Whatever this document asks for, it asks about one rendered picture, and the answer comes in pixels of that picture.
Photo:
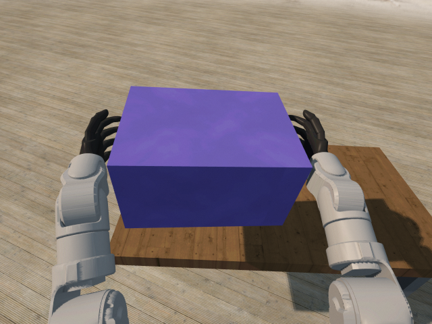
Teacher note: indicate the carton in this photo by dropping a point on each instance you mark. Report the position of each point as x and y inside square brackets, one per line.
[186, 157]

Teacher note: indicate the right robot upper arm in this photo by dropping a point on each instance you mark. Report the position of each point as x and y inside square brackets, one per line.
[367, 300]

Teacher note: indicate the robot left forearm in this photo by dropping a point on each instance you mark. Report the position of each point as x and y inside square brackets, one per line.
[81, 228]

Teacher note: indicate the robot right forearm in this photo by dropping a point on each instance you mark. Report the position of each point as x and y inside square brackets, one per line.
[352, 245]

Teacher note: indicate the table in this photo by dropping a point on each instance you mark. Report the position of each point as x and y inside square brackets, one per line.
[399, 219]

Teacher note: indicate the left robot hand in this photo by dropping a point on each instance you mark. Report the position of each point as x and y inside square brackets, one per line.
[93, 141]

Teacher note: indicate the right robot hand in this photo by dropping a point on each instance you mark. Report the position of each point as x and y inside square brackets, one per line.
[313, 133]

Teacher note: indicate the left robot upper arm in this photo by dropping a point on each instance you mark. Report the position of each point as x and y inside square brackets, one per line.
[102, 307]

